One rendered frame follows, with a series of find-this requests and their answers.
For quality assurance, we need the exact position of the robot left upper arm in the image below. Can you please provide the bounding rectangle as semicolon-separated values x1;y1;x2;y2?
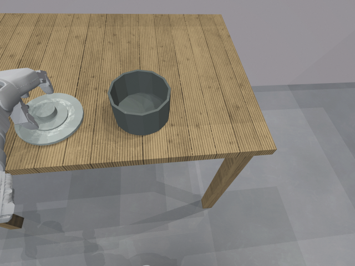
0;171;15;223

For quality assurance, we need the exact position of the lid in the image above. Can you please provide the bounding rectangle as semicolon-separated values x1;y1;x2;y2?
14;93;84;146

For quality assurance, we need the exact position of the pot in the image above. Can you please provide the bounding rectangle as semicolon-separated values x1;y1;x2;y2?
108;69;171;135

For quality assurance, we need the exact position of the knob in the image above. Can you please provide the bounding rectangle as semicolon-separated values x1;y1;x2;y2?
35;103;57;121

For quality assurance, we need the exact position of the robot left forearm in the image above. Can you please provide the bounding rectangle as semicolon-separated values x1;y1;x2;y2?
0;79;20;171

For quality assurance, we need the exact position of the left robot hand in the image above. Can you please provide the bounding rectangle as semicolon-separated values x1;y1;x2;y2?
0;68;54;130

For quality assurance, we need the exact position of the table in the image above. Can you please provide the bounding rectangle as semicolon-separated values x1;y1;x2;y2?
0;13;277;229

